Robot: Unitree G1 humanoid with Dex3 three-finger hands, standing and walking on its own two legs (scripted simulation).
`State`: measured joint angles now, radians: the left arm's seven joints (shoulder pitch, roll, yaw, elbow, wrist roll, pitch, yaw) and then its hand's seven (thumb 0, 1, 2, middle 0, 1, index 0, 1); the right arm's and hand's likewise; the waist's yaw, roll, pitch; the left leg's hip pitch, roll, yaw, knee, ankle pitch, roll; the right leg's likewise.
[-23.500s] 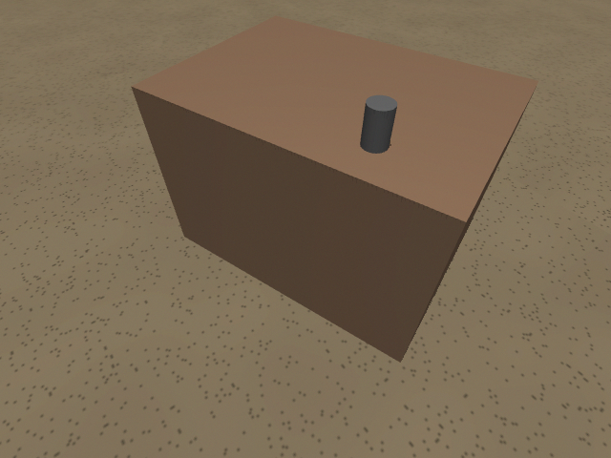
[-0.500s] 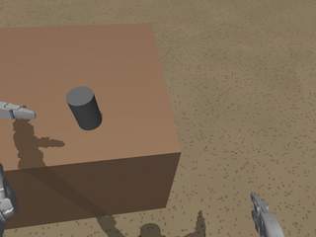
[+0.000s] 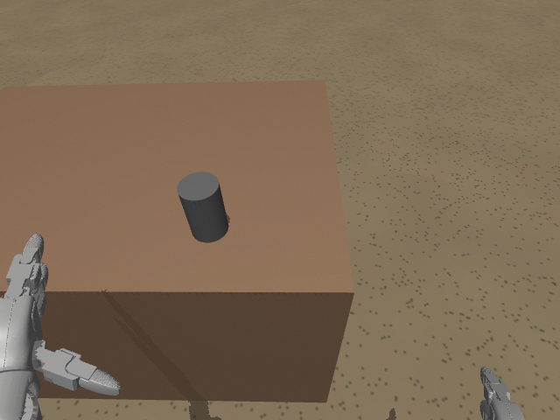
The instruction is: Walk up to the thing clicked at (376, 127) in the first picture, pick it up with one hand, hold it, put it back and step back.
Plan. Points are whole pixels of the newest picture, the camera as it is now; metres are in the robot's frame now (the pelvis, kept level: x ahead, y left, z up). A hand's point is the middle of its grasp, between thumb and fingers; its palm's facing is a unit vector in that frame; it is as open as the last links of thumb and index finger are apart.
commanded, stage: sink last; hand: left
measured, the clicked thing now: (204, 208) +0.49 +0.18 +0.01
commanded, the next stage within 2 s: home in 0.48 s
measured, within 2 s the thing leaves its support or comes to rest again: neither
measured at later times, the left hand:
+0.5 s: hand (24, 389) +0.15 +0.27 +0.11, palm faces +0.40 -0.79 -0.46, open 17.4 cm
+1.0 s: hand out of the picture +0.13 +0.21 -0.03, palm faces +0.21 -0.94 -0.27, open 17.5 cm
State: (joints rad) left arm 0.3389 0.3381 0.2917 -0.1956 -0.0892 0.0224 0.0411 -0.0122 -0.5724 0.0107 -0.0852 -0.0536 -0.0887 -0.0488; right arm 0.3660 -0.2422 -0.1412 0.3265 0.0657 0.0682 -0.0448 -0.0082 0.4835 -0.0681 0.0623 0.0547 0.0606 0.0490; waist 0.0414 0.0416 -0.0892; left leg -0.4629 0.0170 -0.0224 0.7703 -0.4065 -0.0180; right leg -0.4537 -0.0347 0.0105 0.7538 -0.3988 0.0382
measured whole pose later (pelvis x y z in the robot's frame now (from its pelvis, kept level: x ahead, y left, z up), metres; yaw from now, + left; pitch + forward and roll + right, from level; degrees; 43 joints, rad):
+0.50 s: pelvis -0.03 -0.01 -0.01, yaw +1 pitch +2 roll +1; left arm 0.50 0.36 0.39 -0.26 -0.08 -0.12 0.03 -0.01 -0.52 0.01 -0.06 -0.06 -0.08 -0.04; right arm 0.43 -0.23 -0.18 0.27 0.05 -0.02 -0.06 -0.01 0.52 -0.05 0.06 0.05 0.06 0.05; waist 0.05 0.03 -0.08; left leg -0.47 0.01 -0.03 0.81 -0.38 -0.03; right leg -0.48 -0.04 0.01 0.84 -0.41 0.02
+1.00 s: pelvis -0.03 +0.00 -0.01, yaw +0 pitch +5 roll +0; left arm 0.52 0.20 0.11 0.02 -0.03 -0.11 0.04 -0.01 -0.56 0.05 -0.06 -0.06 -0.06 -0.05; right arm 0.39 -0.16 -0.02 0.26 0.02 -0.08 -0.05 0.00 -0.44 -0.65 0.17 0.23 0.17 0.23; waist 0.03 0.01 -0.06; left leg -0.54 0.00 -0.02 0.85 -0.40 -0.02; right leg -0.54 -0.05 0.01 0.86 -0.41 0.04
